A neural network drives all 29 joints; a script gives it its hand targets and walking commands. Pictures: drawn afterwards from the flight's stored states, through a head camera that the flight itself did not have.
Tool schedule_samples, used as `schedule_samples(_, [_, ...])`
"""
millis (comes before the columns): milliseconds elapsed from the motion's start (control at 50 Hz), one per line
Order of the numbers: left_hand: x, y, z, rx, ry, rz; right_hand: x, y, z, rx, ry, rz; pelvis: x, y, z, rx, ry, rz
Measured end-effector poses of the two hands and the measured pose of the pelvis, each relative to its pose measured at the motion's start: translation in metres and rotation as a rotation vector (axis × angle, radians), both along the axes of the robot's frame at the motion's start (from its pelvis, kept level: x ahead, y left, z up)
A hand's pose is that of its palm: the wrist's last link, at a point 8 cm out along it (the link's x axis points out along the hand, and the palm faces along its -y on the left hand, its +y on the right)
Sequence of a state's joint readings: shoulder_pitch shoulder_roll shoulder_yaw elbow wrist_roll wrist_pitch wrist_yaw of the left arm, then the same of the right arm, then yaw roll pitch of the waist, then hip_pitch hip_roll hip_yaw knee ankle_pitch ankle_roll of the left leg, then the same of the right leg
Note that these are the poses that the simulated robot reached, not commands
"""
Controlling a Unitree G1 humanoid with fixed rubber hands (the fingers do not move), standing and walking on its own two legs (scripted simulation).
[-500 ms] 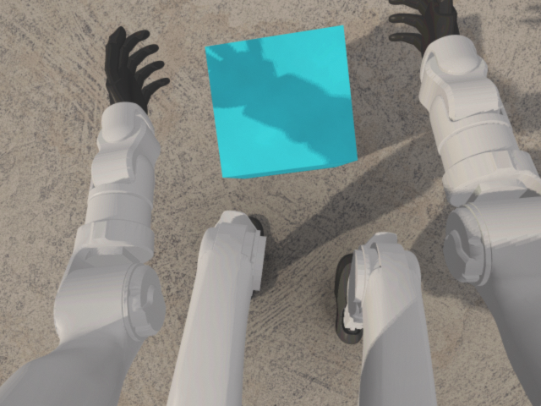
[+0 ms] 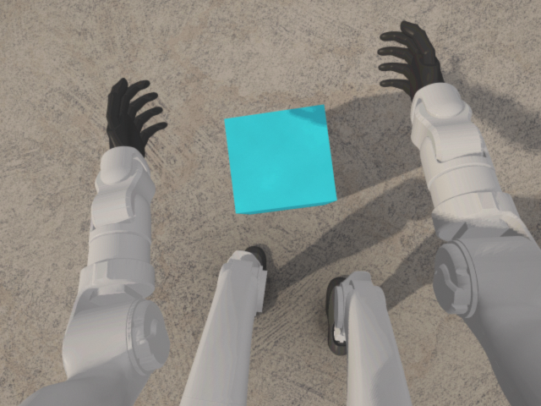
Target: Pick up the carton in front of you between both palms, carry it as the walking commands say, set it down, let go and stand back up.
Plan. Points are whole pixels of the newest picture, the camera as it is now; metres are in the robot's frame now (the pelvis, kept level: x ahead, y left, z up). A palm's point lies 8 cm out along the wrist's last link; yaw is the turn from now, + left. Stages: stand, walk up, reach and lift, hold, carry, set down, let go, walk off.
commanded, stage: set down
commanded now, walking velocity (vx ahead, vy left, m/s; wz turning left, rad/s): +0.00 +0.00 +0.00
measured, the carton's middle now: (281, 168) +0.46 +0.07 -0.47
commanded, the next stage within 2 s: let go in 0.06 s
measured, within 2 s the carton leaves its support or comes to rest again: neither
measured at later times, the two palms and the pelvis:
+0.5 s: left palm (47, 200) +0.33 +0.27 +0.03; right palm (503, 179) +0.40 -0.15 +0.02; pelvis +0.05 +0.02 +0.13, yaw -1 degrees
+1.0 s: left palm (2, 311) +0.26 +0.23 +0.12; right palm out of the picture +0.28 -0.23 +0.11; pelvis +0.10 -0.01 +0.19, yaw +1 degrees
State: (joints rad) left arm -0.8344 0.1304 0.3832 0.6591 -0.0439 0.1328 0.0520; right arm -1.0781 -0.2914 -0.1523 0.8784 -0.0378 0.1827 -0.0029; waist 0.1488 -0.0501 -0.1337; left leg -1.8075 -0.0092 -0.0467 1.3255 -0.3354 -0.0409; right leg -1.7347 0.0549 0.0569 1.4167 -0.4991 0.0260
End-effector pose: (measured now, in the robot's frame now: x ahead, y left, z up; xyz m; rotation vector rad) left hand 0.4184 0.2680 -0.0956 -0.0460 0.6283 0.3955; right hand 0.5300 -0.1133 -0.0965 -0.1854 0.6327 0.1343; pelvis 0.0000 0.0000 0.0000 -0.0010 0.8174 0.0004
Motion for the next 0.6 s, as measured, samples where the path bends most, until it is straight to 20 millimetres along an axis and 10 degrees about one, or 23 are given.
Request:
schedule_samples(200, [-0.007,-0.002,0.047,0.016,0.023,-0.064,-0.014,-0.008,0.047,-0.021,0.014,-0.032,0.012,0.005,0.048,-0.01,-0.034,-0.002])
schedule_samples(600, [-0.11,0.004,0.156,0.066,0.178,-0.334,-0.153,-0.049,0.142,-0.078,0.079,-0.173,0.067,0.026,0.144,-0.013,-0.394,0.001])
